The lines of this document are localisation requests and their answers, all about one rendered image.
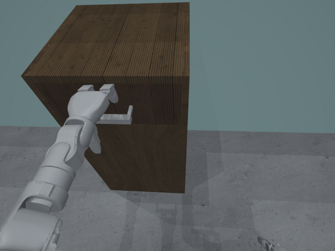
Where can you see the left robot hand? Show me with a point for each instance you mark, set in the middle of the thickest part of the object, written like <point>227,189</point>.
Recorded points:
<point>91,105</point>

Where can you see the robot left upper arm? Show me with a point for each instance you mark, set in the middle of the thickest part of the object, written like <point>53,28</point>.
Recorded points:
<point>31,230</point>

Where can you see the cabinet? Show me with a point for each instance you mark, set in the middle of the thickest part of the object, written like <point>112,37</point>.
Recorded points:
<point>125,43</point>

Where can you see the handle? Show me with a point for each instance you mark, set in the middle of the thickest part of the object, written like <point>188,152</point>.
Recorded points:
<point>116,118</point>

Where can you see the left robot forearm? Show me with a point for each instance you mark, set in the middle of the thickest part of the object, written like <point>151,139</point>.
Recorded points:
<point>48,191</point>

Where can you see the right robot hand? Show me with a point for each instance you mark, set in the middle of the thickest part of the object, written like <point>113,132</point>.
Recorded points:
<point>269,244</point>

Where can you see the drawer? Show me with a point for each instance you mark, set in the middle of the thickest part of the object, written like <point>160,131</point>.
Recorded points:
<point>153,103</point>

